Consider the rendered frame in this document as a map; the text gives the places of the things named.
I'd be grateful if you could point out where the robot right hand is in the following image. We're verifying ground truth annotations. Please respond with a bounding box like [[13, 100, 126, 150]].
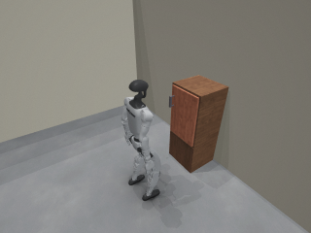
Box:
[[144, 161, 156, 175]]

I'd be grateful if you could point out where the robot right upper arm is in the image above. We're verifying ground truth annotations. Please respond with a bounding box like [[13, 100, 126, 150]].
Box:
[[138, 109, 154, 143]]

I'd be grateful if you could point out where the robot shin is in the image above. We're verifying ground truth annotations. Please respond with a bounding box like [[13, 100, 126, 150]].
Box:
[[132, 154, 145, 181], [146, 171, 160, 196]]

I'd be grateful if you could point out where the handle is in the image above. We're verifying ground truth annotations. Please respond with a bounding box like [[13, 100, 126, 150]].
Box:
[[169, 95, 175, 108]]

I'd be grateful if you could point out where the robot right forearm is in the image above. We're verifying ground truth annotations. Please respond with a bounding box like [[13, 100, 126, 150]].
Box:
[[140, 137, 152, 163]]

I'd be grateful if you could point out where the robot left hand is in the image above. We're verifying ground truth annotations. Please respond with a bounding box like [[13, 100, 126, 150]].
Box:
[[124, 133, 133, 146]]

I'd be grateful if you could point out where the robot left upper arm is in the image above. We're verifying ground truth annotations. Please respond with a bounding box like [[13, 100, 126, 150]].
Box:
[[121, 97, 134, 122]]

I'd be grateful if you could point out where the cupboard door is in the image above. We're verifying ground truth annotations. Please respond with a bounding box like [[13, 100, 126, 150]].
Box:
[[170, 84, 199, 147]]

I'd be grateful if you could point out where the robot left forearm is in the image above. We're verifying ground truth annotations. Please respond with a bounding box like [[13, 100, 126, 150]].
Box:
[[121, 120, 131, 135]]

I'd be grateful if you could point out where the right robot shin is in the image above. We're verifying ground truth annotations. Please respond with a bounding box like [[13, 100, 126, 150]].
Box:
[[146, 171, 160, 196]]

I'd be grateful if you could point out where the left robot shin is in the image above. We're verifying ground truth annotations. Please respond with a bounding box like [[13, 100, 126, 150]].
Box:
[[132, 154, 145, 181]]

